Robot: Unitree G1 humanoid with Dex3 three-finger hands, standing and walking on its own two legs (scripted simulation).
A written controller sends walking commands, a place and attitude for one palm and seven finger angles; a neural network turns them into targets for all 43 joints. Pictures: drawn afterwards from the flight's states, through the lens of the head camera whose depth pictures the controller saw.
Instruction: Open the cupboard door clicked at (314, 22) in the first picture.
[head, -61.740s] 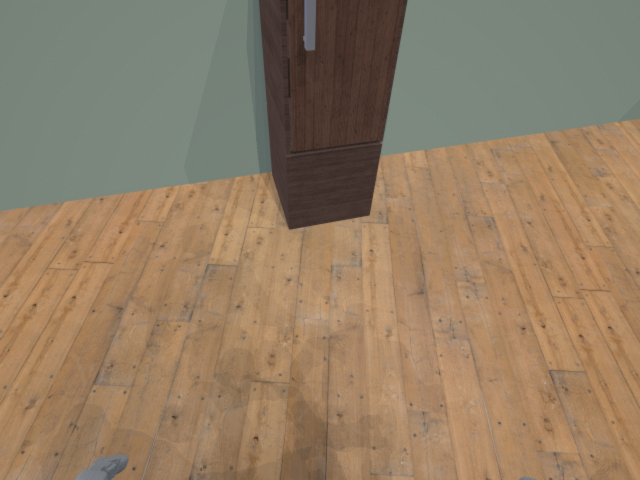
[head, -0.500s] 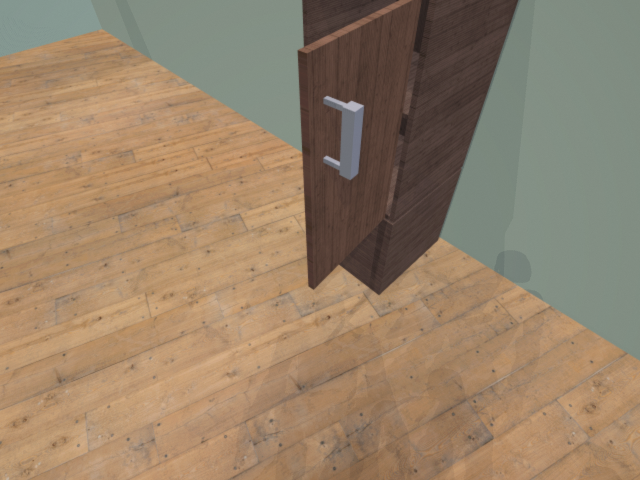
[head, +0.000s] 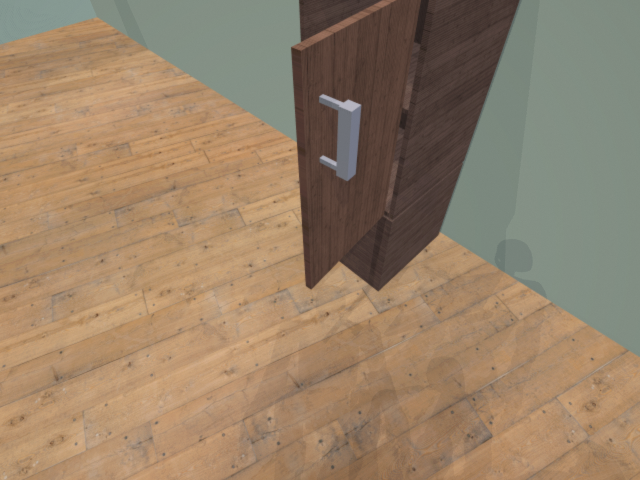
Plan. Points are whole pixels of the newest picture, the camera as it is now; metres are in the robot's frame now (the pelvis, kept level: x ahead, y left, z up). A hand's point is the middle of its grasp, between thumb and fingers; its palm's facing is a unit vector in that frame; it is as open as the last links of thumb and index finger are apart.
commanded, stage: look to check the result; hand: left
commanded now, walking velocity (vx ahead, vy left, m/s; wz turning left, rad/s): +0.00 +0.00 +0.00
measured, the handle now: (336, 137) +0.61 +0.01 +0.09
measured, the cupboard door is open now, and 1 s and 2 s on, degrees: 96 96 96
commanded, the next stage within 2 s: stand and wait in 0.28 s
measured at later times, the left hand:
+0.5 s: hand out of the picture +0.02 +0.16 -0.17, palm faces +0.03 -0.98 -0.21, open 7.4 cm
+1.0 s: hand out of the picture +0.02 +0.17 -0.17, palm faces +0.03 -0.97 -0.24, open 7.4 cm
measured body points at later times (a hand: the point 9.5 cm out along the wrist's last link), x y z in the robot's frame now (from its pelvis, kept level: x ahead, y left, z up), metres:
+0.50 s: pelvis +0.01 -0.01 +0.00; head +0.03 -0.02 +0.45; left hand +0.01 +0.22 -0.16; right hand +0.02 -0.24 -0.16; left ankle +0.03 +0.11 -0.74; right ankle -0.04 -0.10 -0.74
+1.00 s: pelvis +0.01 -0.02 +0.00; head +0.03 -0.03 +0.45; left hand +0.02 +0.22 -0.15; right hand +0.03 -0.26 -0.16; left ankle +0.03 +0.11 -0.74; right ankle -0.04 -0.10 -0.74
